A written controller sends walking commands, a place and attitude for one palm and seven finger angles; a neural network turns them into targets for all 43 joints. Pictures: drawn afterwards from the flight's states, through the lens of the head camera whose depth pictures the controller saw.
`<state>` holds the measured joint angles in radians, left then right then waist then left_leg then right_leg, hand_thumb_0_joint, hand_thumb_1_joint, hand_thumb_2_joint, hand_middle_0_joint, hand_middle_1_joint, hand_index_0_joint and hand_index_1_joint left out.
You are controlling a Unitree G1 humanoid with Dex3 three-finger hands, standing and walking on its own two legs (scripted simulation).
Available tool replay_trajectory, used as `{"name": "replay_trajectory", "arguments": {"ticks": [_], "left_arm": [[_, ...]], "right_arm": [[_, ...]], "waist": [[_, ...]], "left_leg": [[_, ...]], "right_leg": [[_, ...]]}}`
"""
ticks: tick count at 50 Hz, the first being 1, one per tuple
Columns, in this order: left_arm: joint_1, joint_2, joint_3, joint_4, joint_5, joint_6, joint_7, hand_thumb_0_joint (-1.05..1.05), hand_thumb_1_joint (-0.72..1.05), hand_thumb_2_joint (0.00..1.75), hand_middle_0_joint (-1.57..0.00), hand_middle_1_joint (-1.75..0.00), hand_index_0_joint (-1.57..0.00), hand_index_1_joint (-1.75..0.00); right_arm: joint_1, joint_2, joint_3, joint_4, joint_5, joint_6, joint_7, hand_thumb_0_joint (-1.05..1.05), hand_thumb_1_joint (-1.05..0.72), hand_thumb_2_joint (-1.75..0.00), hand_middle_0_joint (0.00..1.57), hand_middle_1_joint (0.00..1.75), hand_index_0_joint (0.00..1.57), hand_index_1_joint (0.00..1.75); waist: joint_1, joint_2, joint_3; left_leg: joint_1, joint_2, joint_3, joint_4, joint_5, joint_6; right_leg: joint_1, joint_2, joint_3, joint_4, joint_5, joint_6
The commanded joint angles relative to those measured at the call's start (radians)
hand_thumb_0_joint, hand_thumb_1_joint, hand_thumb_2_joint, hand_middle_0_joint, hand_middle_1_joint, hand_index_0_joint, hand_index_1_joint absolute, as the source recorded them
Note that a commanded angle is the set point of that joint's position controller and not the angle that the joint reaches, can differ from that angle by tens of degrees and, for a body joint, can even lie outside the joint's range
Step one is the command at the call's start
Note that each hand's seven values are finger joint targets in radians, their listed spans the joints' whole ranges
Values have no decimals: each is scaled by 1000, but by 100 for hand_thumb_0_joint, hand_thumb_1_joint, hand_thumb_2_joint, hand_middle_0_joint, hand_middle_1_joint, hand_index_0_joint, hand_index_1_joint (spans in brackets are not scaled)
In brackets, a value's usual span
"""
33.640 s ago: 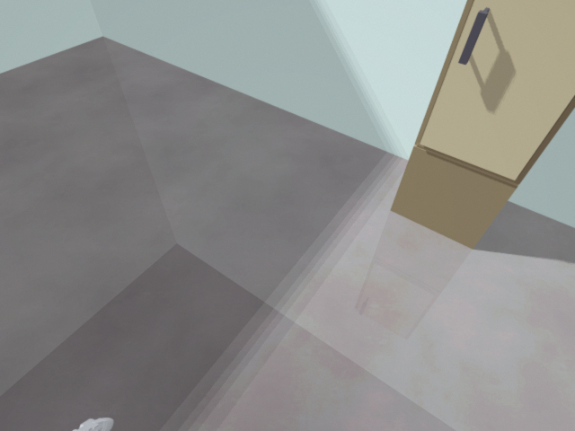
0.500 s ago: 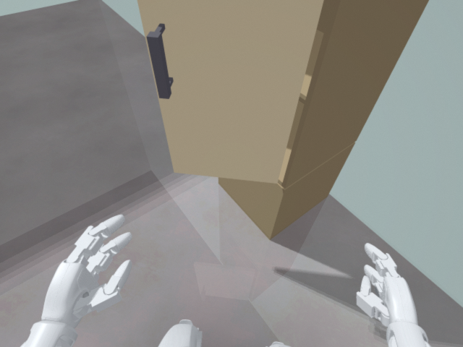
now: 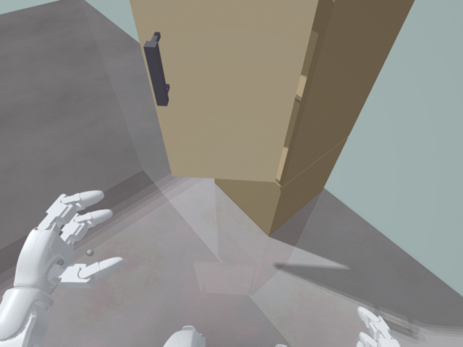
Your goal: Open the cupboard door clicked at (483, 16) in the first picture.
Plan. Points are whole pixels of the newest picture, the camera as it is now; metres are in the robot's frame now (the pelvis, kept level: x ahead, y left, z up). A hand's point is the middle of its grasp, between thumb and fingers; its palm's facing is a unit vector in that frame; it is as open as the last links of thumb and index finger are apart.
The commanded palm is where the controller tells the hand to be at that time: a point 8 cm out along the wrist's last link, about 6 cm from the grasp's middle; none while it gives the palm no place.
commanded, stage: raise the hand with hooked fingers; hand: left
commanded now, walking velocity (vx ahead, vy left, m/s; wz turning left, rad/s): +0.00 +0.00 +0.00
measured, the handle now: (159, 70) +0.64 +0.19 +0.13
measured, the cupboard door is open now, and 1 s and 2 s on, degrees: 46 46 46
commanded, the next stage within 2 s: move the hooked fingers beside the handle in 1.20 s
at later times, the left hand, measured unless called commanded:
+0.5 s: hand (53, 213) +0.28 +0.27 +0.12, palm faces +0.02 -1.00 -0.05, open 13.8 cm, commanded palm +0.25 +0.32 +0.13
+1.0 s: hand (59, 193) +0.30 +0.26 +0.14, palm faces +0.01 -1.00 -0.02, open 14.0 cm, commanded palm +0.27 +0.31 +0.15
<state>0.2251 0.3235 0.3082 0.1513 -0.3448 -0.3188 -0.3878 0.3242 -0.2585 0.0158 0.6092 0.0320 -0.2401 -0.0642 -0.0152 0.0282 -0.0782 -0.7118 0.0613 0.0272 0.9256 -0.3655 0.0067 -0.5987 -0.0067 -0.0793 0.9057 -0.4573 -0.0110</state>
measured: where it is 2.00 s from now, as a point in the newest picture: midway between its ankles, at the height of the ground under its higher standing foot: outside the picture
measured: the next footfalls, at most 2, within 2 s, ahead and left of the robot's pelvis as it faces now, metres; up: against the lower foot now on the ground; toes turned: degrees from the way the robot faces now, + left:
none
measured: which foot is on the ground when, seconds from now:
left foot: down 0.00-1.00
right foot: down 0.00-1.00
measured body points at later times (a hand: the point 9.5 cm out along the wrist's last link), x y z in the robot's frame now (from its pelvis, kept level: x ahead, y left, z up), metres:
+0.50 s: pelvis +0.01 +0.01 +0.02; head +0.03 +0.01 +0.47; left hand +0.27 +0.32 +0.13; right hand +0.20 -0.21 -0.04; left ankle +0.06 +0.12 -0.69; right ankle +0.00 -0.12 -0.69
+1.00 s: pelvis +0.01 -0.01 +0.03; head +0.02 -0.01 +0.48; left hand +0.29 +0.31 +0.15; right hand +0.17 -0.26 -0.04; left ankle +0.06 +0.12 -0.69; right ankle +0.00 -0.12 -0.69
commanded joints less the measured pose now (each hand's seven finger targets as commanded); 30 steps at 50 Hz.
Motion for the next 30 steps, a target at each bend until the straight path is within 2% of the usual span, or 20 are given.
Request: {"name": "replay_trajectory", "arguments": {"ticks": [1, 3, 6, 7, 9, 10, 13, 14, 15, 22, 23, 27, 28, 30], "left_arm": [[-142, 188, 79, -228, -19, -56, 2, 0, -17, 44, -28, -99, -28, -99], [-160, 215, 101, -227, -18, -42, 7, 0, -22, 42, -28, -102, -28, -102], [-193, 208, 94, -234, -14, -20, 13, 0, -29, 39, -29, -107, -29, -107], [-204, 218, 101, -235, -13, -12, 16, 0, -31, 38, -29, -108, -29, -108], [-230, 233, 113, -219, -15, 12, 8, 0, -36, 36, -29, -111, -29, -111], [-232, 231, 112, -217, -11, 21, 5, 0, -38, 35, -29, -112, -29, -112], [-280, 244, 114, -180, -14, 57, -14, 0, -45, 32, -30, -117, -30, -117], [-304, 242, 109, -183, -13, 64, -22, 0, -48, 31, -30, -118, -30, -118], [-315, 247, 114, -177, -13, 72, -28, 0, -50, 30, -30, -120, -30, -120], [-425, 303, 153, -111, -22, 118, -70, 0, -50, 30, -30, -120, -30, -120], [-443, 317, 164, -101, -29, 122, -79, 0, -50, 30, -30, -120, -30, -120], [-483, 346, 185, -91, -30, 125, -96, 0, -50, 30, -30, -120, -30, -120], [-496, 361, 196, -74, -37, 130, -104, 0, -50, 30, -30, -120, -30, -120], [-521, 365, 195, -43, -42, 137, -115, 0, -50, 30, -30, -120, -30, -120]], "right_arm": [[-97, -144, -52, -173, 14, -76, -17, 0, -90, -90, 20, 30, 20, 30], [-95, -150, -50, -174, 13, -74, -19, 0, -90, -90, 20, 30, 20, 30], [-102, -146, -45, -175, 17, -68, -22, 0, -90, -90, 20, 30, 20, 30], [-102, -147, -44, -175, 17, -67, -23, 0, -90, -90, 20, 30, 20, 30], [-103, -149, -41, -181, 18, -58, -25, 0, -90, -90, 20, 30, 20, 30], [-105, -147, -40, -181, 19, -55, -26, 0, -90, -90, 20, 30, 20, 30], [-105, -150, -32, -183, 20, -44, -27, 0, -90, -90, 20, 30, 20, 30], [-109, -150, -32, -184, 22, -40, -29, 0, -90, -90, 20, 30, 20, 30], [-111, -147, -31, -183, 23, -38, -31, 0, -90, -90, 20, 30, 20, 30], [-120, -148, -20, -181, 25, -23, -42, 0, -90, -90, 20, 30, 20, 30], [-124, -151, -18, -182, 24, -20, -43, 0, -90, -90, 20, 30, 20, 30], [-125, -149, -19, -180, 27, -18, -45, 0, -90, -90, 20, 30, 20, 30], [-124, -151, -16, -179, 26, -17, -46, 0, -90, -90, 20, 30, 20, 30], [-124, -152, -17, -172, 31, -15, -49, 0, -90, -90, 20, 30, 20, 30]], "waist": [[20, 61, -190], [25, 54, -183], [21, 92, -177], [21, 83, -180], [23, 73, -180], [27, 101, -184], [22, 83, -150], [17, 73, -159], [21, 89, -163], [21, 63, -160], [27, 76, -156], [28, 75, -193], [33, 74, -186], [25, 69, -169]], "left_leg": [[259, -43, -58, -180, 85, 21], [275, -41, -65, -196, 91, 20], [311, -40, -70, -224, 95, 15], [321, -38, -75, -234, 95, 14], [334, -40, -73, -243, 118, 14], [351, -39, -71, -246, 138, 12], [363, -40, -75, -263, 146, 12], [375, -39, -73, -266, 155, 12], [389, -40, -72, -270, 165, 11], [419, -45, -68, -292, 182, 13], [424, -49, -64, -291, 193, 14], [453, -50, -59, -298, 232, 16], [454, -53, -56, -298, 242, 17], [452, -53, -52, -306, 225, 18]], "right_leg": [[8, 33, 17, -177, 112, -2], [21, 39, 8, -180, 125, -5], [34, 37, -1, -192, 143, -6], [40, 37, -5, -196, 147, -6], [65, 41, -5, -209, 171, -8], [73, 41, -5, -211, 188, -9], [86, 49, -7, -234, 206, -11], [91, 47, -9, -239, 215, -9], [96, 46, -7, -245, 224, -10], [133, 46, -2, -286, 248, -10], [147, 50, 3, -294, 260, -14], [177, 43, 6, -306, 298, -12], [192, 47, 11, -312, 312, -15], [185, 43, 13, -327, 300, -11]]}}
